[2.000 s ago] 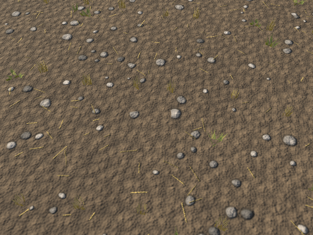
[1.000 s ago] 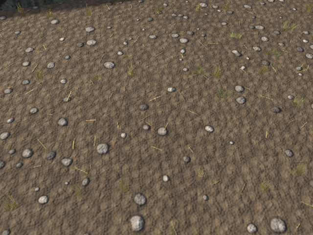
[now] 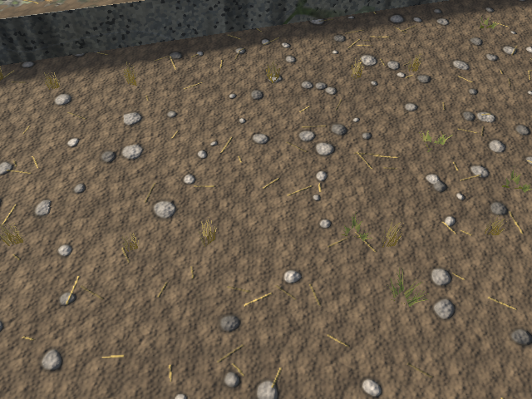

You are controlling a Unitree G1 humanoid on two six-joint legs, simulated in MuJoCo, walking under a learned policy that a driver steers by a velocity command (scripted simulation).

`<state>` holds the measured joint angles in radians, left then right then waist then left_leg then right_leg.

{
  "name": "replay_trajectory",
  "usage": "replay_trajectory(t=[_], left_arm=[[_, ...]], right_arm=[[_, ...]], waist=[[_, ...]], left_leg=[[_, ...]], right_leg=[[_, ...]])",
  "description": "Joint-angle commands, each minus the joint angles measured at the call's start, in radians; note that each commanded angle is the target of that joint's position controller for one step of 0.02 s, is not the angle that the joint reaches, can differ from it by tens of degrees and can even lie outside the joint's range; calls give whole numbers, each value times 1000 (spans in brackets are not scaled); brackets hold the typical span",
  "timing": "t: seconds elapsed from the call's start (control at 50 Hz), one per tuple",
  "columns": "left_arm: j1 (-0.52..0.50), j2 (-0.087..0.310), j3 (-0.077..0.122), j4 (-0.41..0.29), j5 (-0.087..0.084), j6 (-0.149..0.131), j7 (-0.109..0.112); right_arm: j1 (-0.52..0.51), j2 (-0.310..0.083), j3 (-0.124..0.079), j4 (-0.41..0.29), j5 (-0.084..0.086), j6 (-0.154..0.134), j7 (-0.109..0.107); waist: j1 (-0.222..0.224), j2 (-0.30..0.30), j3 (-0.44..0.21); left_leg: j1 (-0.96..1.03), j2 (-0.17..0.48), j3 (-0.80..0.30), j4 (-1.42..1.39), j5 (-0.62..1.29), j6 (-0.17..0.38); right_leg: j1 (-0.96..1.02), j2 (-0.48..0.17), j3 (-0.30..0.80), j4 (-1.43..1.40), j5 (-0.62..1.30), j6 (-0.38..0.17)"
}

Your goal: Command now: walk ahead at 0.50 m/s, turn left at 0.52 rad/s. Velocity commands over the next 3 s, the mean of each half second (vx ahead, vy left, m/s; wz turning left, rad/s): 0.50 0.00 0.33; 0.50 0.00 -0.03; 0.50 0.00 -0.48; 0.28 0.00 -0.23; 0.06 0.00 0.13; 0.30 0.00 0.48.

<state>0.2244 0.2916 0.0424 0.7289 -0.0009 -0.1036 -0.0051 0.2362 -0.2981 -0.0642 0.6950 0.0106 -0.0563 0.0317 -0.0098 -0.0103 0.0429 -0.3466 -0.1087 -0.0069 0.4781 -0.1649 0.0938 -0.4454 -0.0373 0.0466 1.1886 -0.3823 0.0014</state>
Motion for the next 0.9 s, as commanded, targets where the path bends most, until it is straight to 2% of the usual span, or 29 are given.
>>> replay_trajectory(t=[0.02, 0.08, 0.14, 0.18, 0.22, 0.26, 0.28, 0.3, 0.32, 0.34, 0.36, 0.38, 0.4, 0.42, 0.44, 0.46, 0.5, 0.54, 0.6, 0.66, 0.7, 0.74, 0.78, 0.8, 0.82, 0.84, 0.86, 0.88, 0.9], left_arm=[[8, 115, 35, -86, 15, -5, 4], [-61, 77, 19, -105, 20, 10, 11], [-165, 53, 8, -119, 13, 2, 3], [-211, 60, 8, -126, 2, -7, -8], [-236, 78, 15, -135, -1, -16, -18], [-221, 101, 26, -137, -2, -23, -23], [-190, 108, 31, -131, -2, -26, -23], [-118, 124, 43, -112, 2, -29, -19], [-2, 160, 58, -95, 14, -34, -13], [141, 237, 77, -82, 24, -33, -11], [226, 262, 90, -26, 8, -17, -23], [210, 174, 67, -35, -15, -14, -24], [148, 135, 53, -43, -10, -7, -19], [100, 120, 43, -50, 3, -2, -18], [68, 103, 36, -48, 9, 0, -17], [52, 89, 30, -48, 14, -2, -16], [53, 86, 29, -35, 4, -6, -16], [67, 117, 37, -19, -3, -7, -11], [90, 141, 43, 5, -8, 4, -4], [137, 154, 44, 36, -17, 13, -2], [173, 159, 45, 58, -21, 21, -2], [188, 166, 48, 74, -24, 32, 0], [181, 181, 54, 83, -25, 43, 6], [162, 190, 56, 82, -26, 48, 9], [161, 175, 49, 82, -26, 51, 10], [148, 131, 29, 61, -9, 48, 11], [261, 17, -7, 34, -2, 29, 8], [237, 84, 7, 54, -22, 13, 3], [151, 151, 29, 30, -46, 7, 0]], right_arm=[[1, -122, -31, -76, -4, -12, -15], [15, -160, -42, -65, 2, -10, -33], [48, -161, -43, -49, 9, 1, -43], [95, -153, -39, -27, 10, 4, -43], [126, -144, -35, -9, 12, 6, -42], [130, -147, -37, -1, 6, 9, -41], [119, -149, -38, -1, 5, 12, -40], [107, -137, -34, -5, 3, 13, -39], [100, -101, -20, -15, -2, 11, -37], [174, -48, 1, -30, -17, 2, -39], [270, -23, 12, -28, 12, -10, -38], [187, -119, -7, -22, 24, -12, -38], [66, -145, -15, -49, 21, -11, -37], [7, -131, -11, -65, 6, -12, -36], [-8, -114, -12, -71, -4, -15, -33], [10, -97, -11, -68, -3, -15, -30], [35, -66, -6, -56, 0, -10, -28], [-12, -47, 3, -71, -8, -9, -29], [-101, -22, 15, -85, -8, -17, -23], [-191, -18, 18, -100, 0, -25, -13], [-241, -23, 17, -117, 6, -30, -4], [-272, -33, 13, -133, 9, -35, 6], [-250, -53, 5, -133, 7, -39, 12], [-190, -72, -6, -118, 3, -40, 10], [-67, -109, -27, -82, -4, -40, 3], [111, -170, -49, -50, -16, -38, -9], [197, -268, -71, -35, -28, -30, -16], [223, -183, -51, -27, -15, -24, -15], [163, -142, -35, -24, -10, -24, -18]], waist=[[27, 40, -87], [14, 50, -55], [-35, 83, -57], [-67, 95, -63], [-76, 102, -56], [-60, 120, -50], [-37, 133, -49], [4, 133, -74], [60, 107, -168], [79, -63, -323], [60, -343, -387], [96, -190, -272], [105, -96, -149], [86, -42, -82], [60, -42, -45], [35, -72, -44], [18, -96, -56], [23, -78, -41], [52, -61, -30], [87, -61, -13], [103, -62, 0], [100, -68, 13], [71, -78, 0], [28, -81, -35], [-33, -63, -113], [-113, -10, -251], [-83, 243, -396], [-115, 243, -436], [-111, 172, -263]], left_leg=[[180, 280, -361, -236, 257, 226], [76, 230, -267, -251, 287, 199], [50, 179, -215, -226, 194, 141], [87, 201, -240, -210, 136, 128], [161, 236, -284, -165, 104, 117], [223, 272, -333, -119, 118, 102], [237, 278, -342, -90, 157, 92], [238, 250, -327, -23, 257, 73], [194, 199, -280, 144, 297, 41], [-11, 99, -197, 452, 57, -12], [-313, 4, -131, 724, -411, -67], [-428, 63, -183, 816, -386, -63], [-458, 104, -147, 817, -294, -59], [-435, 140, -112, 778, -229, -60], [-406, 172, -105, 714, -179, -63], [-353, 193, -99, 673, -148, -66], [-317, 203, -74, 607, -132, -78], [-339, 212, -55, 505, -81, -97], [-315, 209, -35, 312, 81, -109], [-253, 180, -10, 160, 202, -112], [-243, 167, -6, 109, 216, -103], [-249, 159, -9, 66, 170, -80], [-198, 145, -1, 30, 107, -52], [-100, 122, 21, 2, 96, -33], [97, 105, 34, -19, 110, -5], [391, 231, -88, 27, 143, 50], [758, 496, -519, -21, 14, 198], [749, 526, -699, -131, -135, 222], [619, 492, -548, -156, -159, 173]], right_leg=[[-180, -64, 33, -99, 36, 32], [-152, -46, 0, -291, 182, 74], [-69, 1, -13, -525, 414, 82], [-38, 16, -12, -600, 490, 74], [-48, 14, 3, -654, 466, 49], [-37, 15, 4, -683, 387, 15], [0, 20, -8, -702, 351, -5], [97, 35, -30, -736, 342, -33], [283, -30, 24, -713, 364, -81], [597, -217, 268, -680, 371, -187], [785, -358, 697, -841, 66, -316], [723, -342, 715, -896, -168, -279], [598, -305, 570, -908, -139, -238], [479, -263, 464, -926, -21, -228], [399, -228, 396, -948, 71, -226], [350, -197, 339, -968, 144, -217], [318, -174, 263, -995, 251, -226], [309, -178, 209, -1021, 347, -241], [311, -155, 123, -1037, 406, -222], [317, -142, 70, -1029, 413, -202], [354, -164, 76, -1015, 411, -196], [414, -193, 89, -986, 436, -185], [462, -212, 91, -935, 527, -166], [464, -198, 70, -863, 665, -150], [419, -153, 42, -717, 773, -127], [251, -104, 10, -466, 622, -92], [-149, 58, -47, -76, 71, -17], [-272, 61, 81, 71, -190, -16], [-343, 12, 87, 112, -128, -22]])
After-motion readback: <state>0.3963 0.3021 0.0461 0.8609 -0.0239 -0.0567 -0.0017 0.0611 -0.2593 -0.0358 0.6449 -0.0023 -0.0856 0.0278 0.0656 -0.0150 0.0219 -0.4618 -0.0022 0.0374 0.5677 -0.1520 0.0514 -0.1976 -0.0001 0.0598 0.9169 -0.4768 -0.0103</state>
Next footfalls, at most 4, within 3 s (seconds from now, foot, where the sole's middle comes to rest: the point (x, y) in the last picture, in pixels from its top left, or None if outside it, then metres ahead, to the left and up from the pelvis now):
0.32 right None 0.37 -0.14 -0.77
0.84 left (214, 338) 0.60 0.16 -0.77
1.38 right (298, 239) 0.91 -0.07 -0.77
1.82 left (251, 163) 1.21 0.07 -0.77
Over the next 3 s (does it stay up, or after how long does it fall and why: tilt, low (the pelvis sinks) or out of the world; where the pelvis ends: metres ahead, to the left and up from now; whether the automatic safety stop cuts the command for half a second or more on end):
stays up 1.29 -0.04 -0.01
